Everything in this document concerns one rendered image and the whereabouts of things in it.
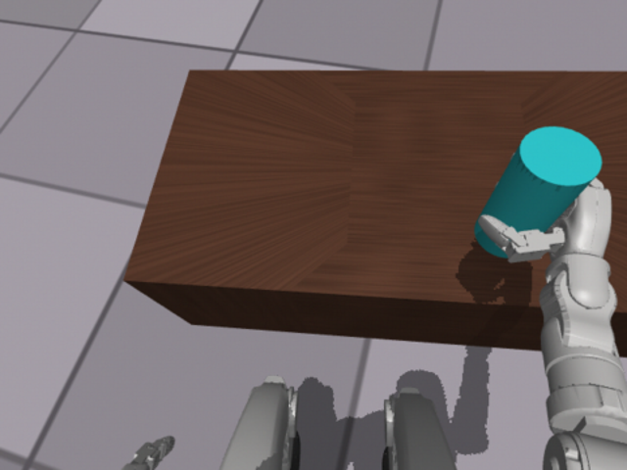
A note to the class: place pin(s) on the right robot arm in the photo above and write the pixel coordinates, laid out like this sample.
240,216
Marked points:
587,405

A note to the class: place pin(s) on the left robot hand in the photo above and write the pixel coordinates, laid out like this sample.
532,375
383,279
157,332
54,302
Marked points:
149,455

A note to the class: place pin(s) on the can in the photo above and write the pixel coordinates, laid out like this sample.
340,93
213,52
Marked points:
549,170

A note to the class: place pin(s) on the right robot hand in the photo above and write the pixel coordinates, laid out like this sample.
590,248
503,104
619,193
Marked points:
583,227

